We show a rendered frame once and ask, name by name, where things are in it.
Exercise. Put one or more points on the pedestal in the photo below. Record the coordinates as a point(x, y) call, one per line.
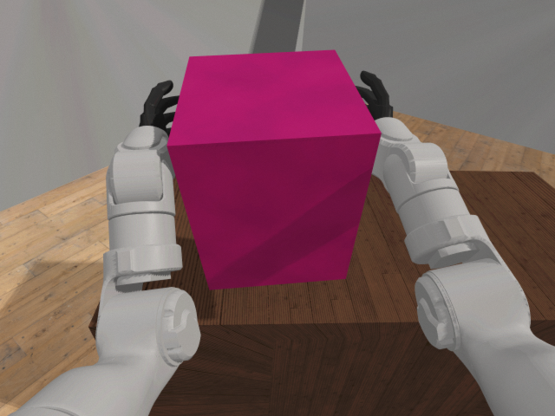
point(354, 346)

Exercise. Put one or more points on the left robot hand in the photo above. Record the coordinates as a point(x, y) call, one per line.
point(155, 106)

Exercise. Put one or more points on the carton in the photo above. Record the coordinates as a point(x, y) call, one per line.
point(273, 154)

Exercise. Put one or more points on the right robot hand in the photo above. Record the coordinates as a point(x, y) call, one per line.
point(377, 99)

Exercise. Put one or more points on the robot right forearm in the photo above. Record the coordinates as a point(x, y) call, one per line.
point(440, 230)

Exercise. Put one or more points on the right robot upper arm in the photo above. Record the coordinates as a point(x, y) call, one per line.
point(476, 310)

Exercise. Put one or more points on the robot left forearm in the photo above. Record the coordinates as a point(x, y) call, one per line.
point(141, 210)

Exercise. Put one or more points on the left robot upper arm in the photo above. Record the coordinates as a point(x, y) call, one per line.
point(142, 338)

